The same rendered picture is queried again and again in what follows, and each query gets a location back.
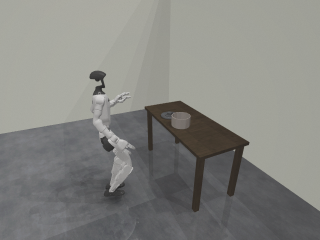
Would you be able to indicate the left robot foot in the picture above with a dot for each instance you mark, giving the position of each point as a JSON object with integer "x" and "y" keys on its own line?
{"x": 120, "y": 186}

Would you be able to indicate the lid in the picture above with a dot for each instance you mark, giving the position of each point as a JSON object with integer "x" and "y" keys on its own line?
{"x": 166, "y": 116}

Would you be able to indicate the table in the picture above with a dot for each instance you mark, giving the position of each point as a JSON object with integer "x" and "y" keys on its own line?
{"x": 204, "y": 138}

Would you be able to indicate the left robot hand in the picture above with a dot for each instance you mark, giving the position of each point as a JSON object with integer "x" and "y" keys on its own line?
{"x": 122, "y": 97}

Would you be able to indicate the humanoid robot torso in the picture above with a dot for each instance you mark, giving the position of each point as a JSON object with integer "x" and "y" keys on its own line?
{"x": 106, "y": 114}

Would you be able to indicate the left robot forearm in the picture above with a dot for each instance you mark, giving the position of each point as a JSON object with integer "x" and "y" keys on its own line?
{"x": 112, "y": 103}

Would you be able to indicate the robot left upper arm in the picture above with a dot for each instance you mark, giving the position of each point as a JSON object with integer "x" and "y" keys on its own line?
{"x": 91, "y": 108}

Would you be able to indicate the robot right upper arm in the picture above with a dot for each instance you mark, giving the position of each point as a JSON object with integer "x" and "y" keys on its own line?
{"x": 99, "y": 103}

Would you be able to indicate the right robot forearm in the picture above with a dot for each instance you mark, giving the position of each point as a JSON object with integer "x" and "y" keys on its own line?
{"x": 103, "y": 129}

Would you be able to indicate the right robot hand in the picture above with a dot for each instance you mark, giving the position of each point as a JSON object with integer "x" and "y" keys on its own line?
{"x": 122, "y": 144}

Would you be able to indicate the pot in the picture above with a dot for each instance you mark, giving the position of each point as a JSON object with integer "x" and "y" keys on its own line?
{"x": 180, "y": 120}

